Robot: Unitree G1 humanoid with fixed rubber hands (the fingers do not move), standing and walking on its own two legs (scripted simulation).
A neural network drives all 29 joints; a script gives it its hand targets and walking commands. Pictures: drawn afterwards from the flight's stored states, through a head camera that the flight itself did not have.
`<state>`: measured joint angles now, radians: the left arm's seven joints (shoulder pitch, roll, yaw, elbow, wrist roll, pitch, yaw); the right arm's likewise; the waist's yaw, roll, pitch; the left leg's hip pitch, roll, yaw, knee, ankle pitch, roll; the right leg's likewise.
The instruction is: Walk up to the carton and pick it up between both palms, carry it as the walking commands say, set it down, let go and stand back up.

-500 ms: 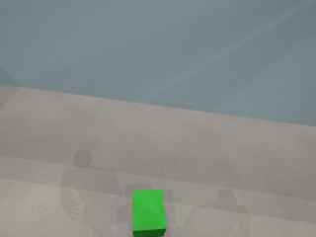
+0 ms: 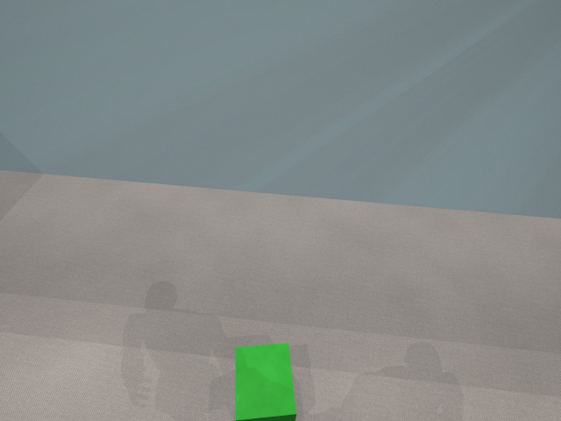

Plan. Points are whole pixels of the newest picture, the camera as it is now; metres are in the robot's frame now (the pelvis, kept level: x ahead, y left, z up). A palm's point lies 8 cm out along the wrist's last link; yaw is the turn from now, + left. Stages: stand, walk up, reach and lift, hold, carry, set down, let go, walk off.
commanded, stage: stand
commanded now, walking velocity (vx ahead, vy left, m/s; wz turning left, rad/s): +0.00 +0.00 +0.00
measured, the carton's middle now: (264, 388) +0.39 +0.05 -0.68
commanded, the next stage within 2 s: reach and lift in 0.30 s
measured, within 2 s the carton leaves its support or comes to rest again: neither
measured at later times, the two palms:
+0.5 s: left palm out of the picture +0.13 +0.23 -0.11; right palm out of the picture +0.14 -0.24 -0.10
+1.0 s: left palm out of the picture +0.17 +0.23 -0.15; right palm (390, 401) +0.21 -0.18 -0.15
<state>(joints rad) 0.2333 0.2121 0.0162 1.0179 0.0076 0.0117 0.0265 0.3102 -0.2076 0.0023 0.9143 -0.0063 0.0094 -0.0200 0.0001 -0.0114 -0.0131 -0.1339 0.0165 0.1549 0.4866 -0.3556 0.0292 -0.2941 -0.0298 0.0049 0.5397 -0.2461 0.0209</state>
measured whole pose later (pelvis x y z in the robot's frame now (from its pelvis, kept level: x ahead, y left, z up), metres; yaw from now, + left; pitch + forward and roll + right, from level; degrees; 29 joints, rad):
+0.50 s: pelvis -0.03 +0.00 -0.01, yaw +0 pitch +1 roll +0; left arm 0.03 0.21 -0.03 0.73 -0.01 0.26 -0.01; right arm 0.05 -0.24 0.00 0.62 0.03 0.31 -0.02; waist 0.00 -0.01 0.05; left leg -0.26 0.02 0.15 0.60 -0.37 0.03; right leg -0.39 -0.03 0.00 0.60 -0.23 0.02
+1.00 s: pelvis -0.08 +0.00 -0.05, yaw +2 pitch +16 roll +1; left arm -0.23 0.19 0.11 0.68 -0.01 0.16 -0.01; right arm -0.28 -0.15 0.00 0.62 0.01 0.22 -0.05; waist 0.00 -0.01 0.05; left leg -0.79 0.02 0.13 0.90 -0.39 0.03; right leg -0.89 -0.05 0.00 0.84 -0.23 0.02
